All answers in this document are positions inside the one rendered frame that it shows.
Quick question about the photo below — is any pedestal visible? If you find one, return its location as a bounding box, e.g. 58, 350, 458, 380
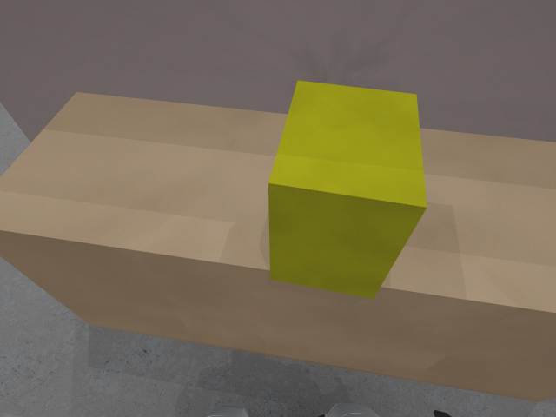
0, 92, 556, 402

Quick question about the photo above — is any carton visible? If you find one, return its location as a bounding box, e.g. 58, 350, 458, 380
268, 81, 427, 299

